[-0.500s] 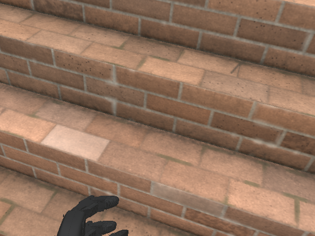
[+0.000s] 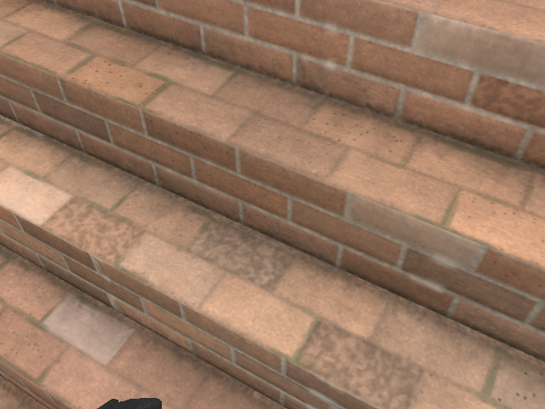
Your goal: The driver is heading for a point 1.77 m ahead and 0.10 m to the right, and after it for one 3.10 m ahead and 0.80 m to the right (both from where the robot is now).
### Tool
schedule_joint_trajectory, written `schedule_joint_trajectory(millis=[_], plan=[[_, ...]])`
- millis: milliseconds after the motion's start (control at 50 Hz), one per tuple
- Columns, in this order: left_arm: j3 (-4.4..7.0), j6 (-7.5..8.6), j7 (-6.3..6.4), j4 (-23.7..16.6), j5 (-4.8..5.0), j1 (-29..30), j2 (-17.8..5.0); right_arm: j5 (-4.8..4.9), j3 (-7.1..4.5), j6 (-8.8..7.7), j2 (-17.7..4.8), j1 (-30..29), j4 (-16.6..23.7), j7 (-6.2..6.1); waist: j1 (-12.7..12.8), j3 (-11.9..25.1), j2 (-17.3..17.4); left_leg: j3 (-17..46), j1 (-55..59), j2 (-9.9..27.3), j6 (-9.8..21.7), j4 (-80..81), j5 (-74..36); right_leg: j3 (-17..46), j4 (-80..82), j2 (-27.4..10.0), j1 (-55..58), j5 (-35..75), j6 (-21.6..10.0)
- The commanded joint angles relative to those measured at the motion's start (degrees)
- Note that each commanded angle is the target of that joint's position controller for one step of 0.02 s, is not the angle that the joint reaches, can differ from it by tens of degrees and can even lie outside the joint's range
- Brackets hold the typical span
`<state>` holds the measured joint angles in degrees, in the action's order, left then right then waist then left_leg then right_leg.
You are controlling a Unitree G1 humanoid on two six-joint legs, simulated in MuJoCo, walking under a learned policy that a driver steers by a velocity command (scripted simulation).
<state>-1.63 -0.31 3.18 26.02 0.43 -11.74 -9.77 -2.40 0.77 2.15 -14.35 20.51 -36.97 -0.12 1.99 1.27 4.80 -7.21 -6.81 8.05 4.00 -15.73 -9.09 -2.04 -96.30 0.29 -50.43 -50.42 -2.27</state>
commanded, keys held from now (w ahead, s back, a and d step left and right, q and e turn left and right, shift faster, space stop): w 0.44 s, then no key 0.56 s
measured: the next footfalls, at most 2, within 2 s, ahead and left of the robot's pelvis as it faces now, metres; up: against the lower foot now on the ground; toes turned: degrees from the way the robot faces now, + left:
right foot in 0.18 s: -0.07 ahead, -0.04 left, +0.01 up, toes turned -5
left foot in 0.56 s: -0.44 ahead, +0.21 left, -0.43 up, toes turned +5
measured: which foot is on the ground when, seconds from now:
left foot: down 0.00-0.16, up 0.18-0.54, down 0.56-0.68, up 0.70-0.78, down 0.80-1.00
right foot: up 0.00-0.16, down 0.18-0.40, up 0.42-0.62, down 0.64-0.72, up 0.74-1.00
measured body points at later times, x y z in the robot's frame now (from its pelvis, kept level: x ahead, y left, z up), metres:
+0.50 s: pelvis -0.28 +0.11 -0.30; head -0.29 +0.12 +0.15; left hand -0.06 +0.34 -0.33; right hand -0.16 -0.14 -0.40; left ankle -0.38 +0.18 -1.03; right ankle -0.19 -0.03 -0.76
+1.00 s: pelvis -0.54 +0.18 -0.52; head -0.62 +0.17 -0.08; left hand -0.48 +0.45 -0.63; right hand -0.28 -0.03 -0.52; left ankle -0.34 +0.29 -1.21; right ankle -0.64 +0.07 -1.07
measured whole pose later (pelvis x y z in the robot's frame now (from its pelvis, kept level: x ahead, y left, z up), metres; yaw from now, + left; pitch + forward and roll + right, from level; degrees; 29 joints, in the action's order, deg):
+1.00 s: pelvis -0.54 +0.18 -0.52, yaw +1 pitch -3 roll -1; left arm -0.1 -6.4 5.7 38.1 -1.2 -21.9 -13.4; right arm -0.1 3.0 2.0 -15.8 4.5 -28.3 -6.9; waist 5.5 9.2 1.2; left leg -3.4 -35.2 1.0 -2.4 -41.3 17.7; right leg -0.4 -92.7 2.3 -27.4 -20.6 3.4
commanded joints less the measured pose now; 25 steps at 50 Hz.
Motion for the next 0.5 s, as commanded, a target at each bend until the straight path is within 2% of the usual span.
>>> schedule_joint_trajectory(millis=[20, 40, 60, 80, 100, 120, 140, 160, 180, 200, 220, 240, 260, 280, 300, 320, 340, 360, 380, 400, 420, 440, 460, 480, 500], plan=[[-0.28, -0.55, -2.38, -2.2, 0.79, -6.6, -0.1, -5.15, 0.64, -3.56, -5.6, -18.8, 6.2, 2.95, 12.5, 0.1, 0.5, -1.5, -4.7, 2.6, 1.8, -8.6, -44.8, -6.0, -34.8, 12.3, -1.9, 4.3, 5.1], [1.14, 1.02, -1.30, 0.2, 0.46, -13.7, -5.7, -2.92, -2.45, -5.15, -15.8, -13.0, 4.0, 2.82, 13.4, 13.8, 1.0, 7.2, 12.6, 9.7, 6.2, -19.4, -44.7, -3.4, -37.9, 5.7, -10.8, 8.4, 8.8], [1.80, 2.16, -1.37, 2.7, 0.93, -24.2, -9.8, 1.53, -4.76, -6.29, -22.3, -15.8, 3.7, 1.62, 16.9, 22.8, 9.0, 16.0, 11.8, 19.3, 8.4, -10.4, -22.0, 3.0, -33.9, -3.3, -2.5, 21.0, 9.0], [3.26, 2.29, -1.57, 5.7, 2.11, -29.9, -12.8, 1.75, -4.13, -7.03, -19.0, -25.8, 6.2, 0.77, 21.4, 24.5, 9.1, 16.5, 11.3, 18.6, 7.7, -11.2, -15.1, 7.0, -22.2, -6.6, 3.0, 25.4, 8.2], [3.05, 2.45, -2.03, 8.0, 0.94, -29.6, -11.9, 1.74, -2.61, -7.23, -12.5, -28.9, 7.9, 0.54, 20.8, 23.3, 3.3, 15.0, 10.3, 15.6, 6.1, -12.8, -4.4, 7.7, 5.4, -11.0, 8.3, 30.0, 4.9], [3.51, 1.62, -1.60, 13.1, -2.18, -23.9, -12.8, 0.36, -0.33, -6.72, -5.7, -28.3, 11.7, 0.51, 14.9, 19.7, -10.1, 6.2, 3.7, 9.0, 3.8, -10.9, 4.1, -4.8, 22.2, -4.4, 20.2, 31.0, 2.9], [2.63, 0.14, -1.77, 13.6, -3.06, -21.6, -8.0, 0.62, 0.54, -6.33, -4.1, -27.9, 11.8, 0.81, 13.0, 12.2, -3.2, 4.2, -1.7, 8.6, 1.6, -9.7, 10.4, -11.9, 41.6, -3.7, 27.3, 25.3, 0.7], [1.67, -0.96, -1.48, 15.8, -5.06, -22.2, -4.3, 2.26, 1.08, -5.79, -2.5, -29.8, 14.4, 0.66, 12.9, 4.8, -2.8, 0.0, -5.6, 4.3, -2.3, -16.4, 9.0, -14.3, 58.8, -2.1, 32.7, 24.2, -2.6], [0.43, -0.91, -2.29, 18.4, -4.73, -22.7, 1.2, 4.91, 1.59, -4.53, 1.0, -27.6, 13.4, 0.75, 10.6, 0.0, -10.1, -2.3, -12.9, -0.9, -2.9, -43.6, 28.8, -6.4, 71.9, -7.4, 37.0, 34.0, -8.0], [-1.02, 0.46, -2.90, 20.5, -4.60, -23.4, 4.2, 5.76, 3.15, -3.25, 6.9, -30.5, 15.6, 1.25, 8.0, -5.1, -15.8, -0.1, -28.2, -4.3, -4.4, -74.3, 52.2, -4.6, 70.9, -9.2, 33.8, 44.0, -9.8], [-1.27, 4.47, -3.99, 14.3, -7.09, -14.1, 2.9, 4.69, 2.62, -3.26, 9.0, -27.5, 20.9, 2.71, -1.6, -7.6, -16.8, 19.9, -36.0, -14.5, -4.9, -93.2, 45.4, 12.1, 49.9, -7.1, 20.9, 48.1, -8.9], [-0.35, 4.93, -4.12, 6.6, -4.33, 2.7, -4.1, 5.30, 3.01, -2.49, 8.4, -11.3, 18.7, 2.70, -11.7, -1.8, -14.5, 28.1, -38.2, -12.6, -5.2, -94.3, 33.0, 27.0, 58.3, -13.5, 11.3, 21.0, -12.2], [-0.12, 5.07, -3.45, 1.9, -2.86, 9.4, -5.7, 4.71, 0.64, -1.47, -0.3, -7.3, 15.8, 2.07, -11.9, -4.0, -3.3, 22.3, -35.3, -11.1, -6.2, -99.2, 26.4, 27.1, 59.9, -17.1, 2.3, 11.7, -10.6], [0.04, 5.21, -2.25, -0.1, -2.82, 16.3, -9.5, 4.27, -0.51, 0.11, -3.6, 0.1, 13.9, 0.10, -15.4, -2.5, -5.4, 16.1, -29.8, -8.0, -7.9, -101.8, 18.3, 28.7, 58.8, -18.7, -6.1, 5.4, -11.1], [-1.01, 5.92, -1.81, 0.9, -2.25, 14.7, -6.5, 3.91, -1.44, 0.00, -6.6, 3.4, 11.9, -0.79, -14.3, -1.4, -0.5, 11.4, -20.6, -8.3, -8.9, -96.8, 12.0, 21.5, 53.0, -15.3, -10.0, 5.4, -11.1], [-1.76, 6.74, -0.80, 1.9, -3.81, 12.6, -4.9, 3.65, -2.21, -0.11, -8.1, 3.6, 9.8, -1.21, -12.9, 2.6, 0.2, 5.1, -12.3, -9.7, -8.6, -89.4, 10.1, 11.3, 45.1, -10.5, -10.8, 8.4, -8.1], [-1.69, 7.03, 0.00, 1.4, -5.02, 10.8, -5.8, 4.05, -2.69, 0.52, -9.2, 3.8, 8.1, -1.53, -12.1, 5.1, -2.0, 1.3, -6.7, -9.1, -6.7, -72.4, 15.7, 6.4, 39.0, -7.9, -10.8, 8.2, -4.5], [-1.01, 6.37, 1.60, 1.8, -5.49, 4.4, -6.5, 4.26, -2.43, 0.13, -7.4, -0.3, 7.4, -1.78, -8.4, 4.3, -2.2, 0.6, -9.9, -7.6, -4.0, -55.5, 21.3, 5.2, 32.7, -8.2, -5.4, 5.7, -2.5], [-0.13, 5.37, 2.28, 1.8, -4.79, 0.3, -6.6, 4.01, -1.71, 0.04, -5.2, -1.1, 5.0, -1.75, -5.5, 4.0, -2.8, -2.5, -7.7, -7.2, -2.1, -38.8, 15.5, 1.5, 27.1, -5.8, -2.5, 4.3, 0.1], [0.43, 3.88, 3.10, 0.8, -3.26, 0.2, -5.1, 2.42, -0.96, 0.43, -2.3, -2.6, 2.7, -1.14, -3.5, 1.3, -3.5, -5.5, -5.9, -6.6, -1.1, -23.7, 2.9, -3.0, 19.0, -2.0, -3.0, 3.2, 3.8], [0.77, 2.60, 3.52, -0.5, -0.91, -0.1, -3.2, 1.57, 0.07, 0.69, 1.7, -4.9, 0.8, -0.05, -0.7, -2.5, -1.8, -0.9, -7.2, -2.5, 1.5, -13.0, -7.9, -2.9, 4.0, -0.5, -7.2, -1.4, 3.9], [0.72, 1.35, 3.63, -3.3, 1.03, 2.9, -2.1, 0.62, 1.02, -0.01, 3.2, -6.3, 0.3, 1.74, -0.4, -7.9, -0.4, 3.9, -6.1, -0.1, 4.7, -3.2, -10.5, -1.4, -5.6, 0.6, -17.9, -7.1, 4.3], [-0.57, 0.63, 1.99, -6.0, 3.05, 5.5, 4.5, -1.69, 2.33, -0.83, 3.1, -15.0, 1.4, 2.70, 4.6, -11.4, 6.6, 7.2, -11.6, 4.5, 5.6, 5.9, -20.7, -5.0, -26.0, 5.7, -19.4, -1.3, 6.6], [-1.82, -0.16, 0.58, -8.6, 1.55, 6.0, 6.0, -3.46, 1.84, -3.55, -0.6, -18.5, 4.8, 2.35, 6.5, -7.5, 6.8, 6.3, -19.0, 3.5, 2.0, -8.5, -23.8, -4.6, -37.2, 8.2, -14.5, 1.5, 9.0], [-3.55, 0.73, -0.35, -9.2, 1.77, 10.7, 7.7, -3.30, 1.85, -3.17, 0.3, -17.6, 2.6, 2.88, 2.7, -8.8, -2.2, 7.4, -21.2, 3.0, 0.4, 8.7, -17.0, -2.6, -33.8, 7.2, -11.9, 14.1, 7.7]])
Keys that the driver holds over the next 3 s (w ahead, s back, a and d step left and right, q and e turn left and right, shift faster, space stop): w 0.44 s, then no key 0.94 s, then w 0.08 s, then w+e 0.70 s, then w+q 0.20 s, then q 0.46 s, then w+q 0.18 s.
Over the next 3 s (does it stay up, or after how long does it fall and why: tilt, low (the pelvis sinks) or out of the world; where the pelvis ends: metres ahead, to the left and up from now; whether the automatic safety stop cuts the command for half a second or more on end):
stays up -1.08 0.34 -1.17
